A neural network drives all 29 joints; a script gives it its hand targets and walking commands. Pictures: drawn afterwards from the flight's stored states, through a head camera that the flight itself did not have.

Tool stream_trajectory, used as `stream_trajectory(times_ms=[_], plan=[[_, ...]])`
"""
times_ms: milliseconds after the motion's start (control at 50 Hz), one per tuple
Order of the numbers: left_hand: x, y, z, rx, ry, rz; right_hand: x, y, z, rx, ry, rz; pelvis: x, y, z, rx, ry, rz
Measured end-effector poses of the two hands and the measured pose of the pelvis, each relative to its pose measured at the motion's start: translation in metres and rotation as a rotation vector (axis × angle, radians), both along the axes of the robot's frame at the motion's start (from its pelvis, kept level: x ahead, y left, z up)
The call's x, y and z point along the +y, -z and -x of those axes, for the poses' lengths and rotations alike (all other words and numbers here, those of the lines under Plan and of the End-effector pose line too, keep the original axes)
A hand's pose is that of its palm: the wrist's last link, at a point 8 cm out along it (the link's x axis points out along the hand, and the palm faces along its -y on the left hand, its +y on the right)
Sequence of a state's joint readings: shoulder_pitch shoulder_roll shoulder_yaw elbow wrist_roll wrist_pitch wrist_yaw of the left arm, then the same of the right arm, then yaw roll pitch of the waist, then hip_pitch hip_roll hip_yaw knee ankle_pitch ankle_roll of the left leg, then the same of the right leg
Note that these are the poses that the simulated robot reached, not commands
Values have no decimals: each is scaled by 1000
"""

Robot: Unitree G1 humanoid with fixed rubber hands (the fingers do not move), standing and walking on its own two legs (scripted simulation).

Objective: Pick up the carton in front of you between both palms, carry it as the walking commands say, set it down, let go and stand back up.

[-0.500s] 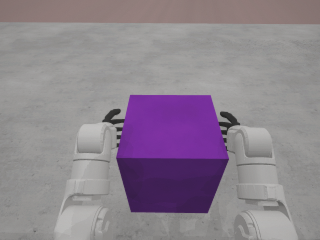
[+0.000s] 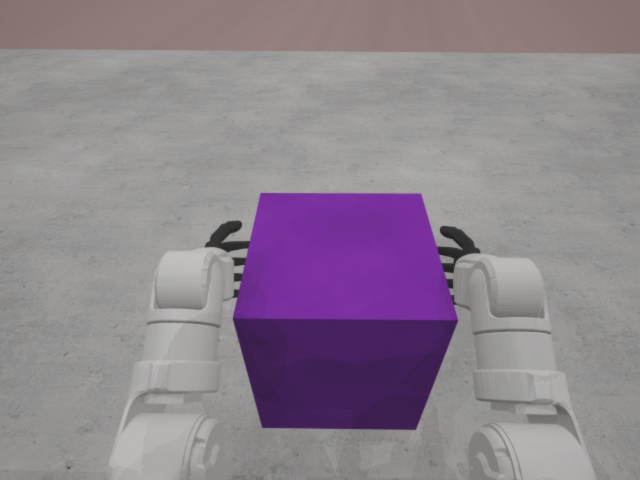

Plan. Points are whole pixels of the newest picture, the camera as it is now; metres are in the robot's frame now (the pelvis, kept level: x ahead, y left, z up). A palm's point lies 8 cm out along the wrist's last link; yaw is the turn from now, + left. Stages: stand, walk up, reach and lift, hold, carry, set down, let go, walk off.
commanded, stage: carry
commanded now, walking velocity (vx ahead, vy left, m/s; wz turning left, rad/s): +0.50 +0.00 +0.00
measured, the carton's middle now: (339, 313) +0.34 +0.00 +0.05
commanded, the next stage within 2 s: none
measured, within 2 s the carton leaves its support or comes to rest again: neither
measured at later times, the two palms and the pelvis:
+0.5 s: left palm (257, 198) +0.50 +0.13 +0.12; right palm (454, 207) +0.50 -0.17 +0.11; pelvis +0.15 -0.02 -0.01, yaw +1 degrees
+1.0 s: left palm (257, 147) +0.82 +0.18 +0.03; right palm (390, 146) +0.82 -0.12 +0.03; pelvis +0.46 +0.01 -0.11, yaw -1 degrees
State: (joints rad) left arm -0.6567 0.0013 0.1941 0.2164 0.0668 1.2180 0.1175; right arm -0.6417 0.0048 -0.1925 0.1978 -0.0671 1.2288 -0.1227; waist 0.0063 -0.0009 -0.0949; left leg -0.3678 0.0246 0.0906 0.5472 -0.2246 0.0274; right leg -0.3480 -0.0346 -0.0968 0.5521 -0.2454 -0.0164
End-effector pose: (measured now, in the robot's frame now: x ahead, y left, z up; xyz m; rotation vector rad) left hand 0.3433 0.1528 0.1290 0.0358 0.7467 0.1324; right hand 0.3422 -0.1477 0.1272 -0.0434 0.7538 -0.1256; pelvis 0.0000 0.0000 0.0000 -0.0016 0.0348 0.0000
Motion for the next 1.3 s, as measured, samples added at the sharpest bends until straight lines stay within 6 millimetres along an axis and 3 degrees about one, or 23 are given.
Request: stream_trajectory(times_ms=[160, 320, 400, 480, 580, 640, 740, 840, 900, 960, 1000, 1060, 1120, 1220, 1300], plan=[[7, -1, -23, -4, 6, 1, 7, -6, -26, -4, -1, 8, 8, 1, -29, 11, -1, -3], [5, 4, -80, 26, 27, 9, 5, 4, -69, 27, 9, 27, 9, -2, -74, 43, -2, 17], [-10, 2, -117, 17, 32, 6, -10, 6, -102, 17, 25, 17, -1, -3, -102, 55, -5, 15], [-24, 6, -154, -17, 9, -9, -23, 14, -147, -16, 15, -13, -14, 11, -138, 53, -14, 12], [-23, 29, -182, 40, -37, -12, -22, 31, -194, 41, -15, -31, -25, 6, -181, 57, -10, -14], [-17, 32, -206, 43, -63, -11, -17, 33, -226, 43, -37, -30, -28, 2, -207, 64, -7, -22], [-5, 22, -265, -30, -95, 1, -4, 26, -290, -28, -42, -53, -25, 5, -258, 73, -1, -10], [14, 29, -333, -76, -112, 11, 16, 33, -359, -73, -37, -70, -12, 26, -328, 63, 11, 26], [27, 48, -383, -87, -101, 18, 28, 49, -407, -85, -37, -53, -2, 52, -381, 44, 17, 48], [32, 78, -441, -105, -49, 28, 32, 72, -452, -106, -15, -7, 9, 91, -434, 15, 20, 56], [30, 102, -474, -80, -16, 35, 30, 93, -476, -81, -1, 24, 15, 107, -457, 21, 7, 29], [22, 135, -509, 23, 28, 34, 22, 127, -498, 22, 38, 27, 23, 109, -487, 34, 5, 23], [12, 155, -541, 88, 55, 40, 13, 149, -518, 88, 86, 12, 31, 104, -516, 50, 10, 28], [2, 169, -598, 80, 50, 67, 4, 162, -568, 76, 138, -17, 35, 99, -571, 68, 10, 31], [1, 169, -644, 41, 23, 78, 2, 163, -620, 36, 139, -37, 32, 98, -627, 70, 3, 27]])
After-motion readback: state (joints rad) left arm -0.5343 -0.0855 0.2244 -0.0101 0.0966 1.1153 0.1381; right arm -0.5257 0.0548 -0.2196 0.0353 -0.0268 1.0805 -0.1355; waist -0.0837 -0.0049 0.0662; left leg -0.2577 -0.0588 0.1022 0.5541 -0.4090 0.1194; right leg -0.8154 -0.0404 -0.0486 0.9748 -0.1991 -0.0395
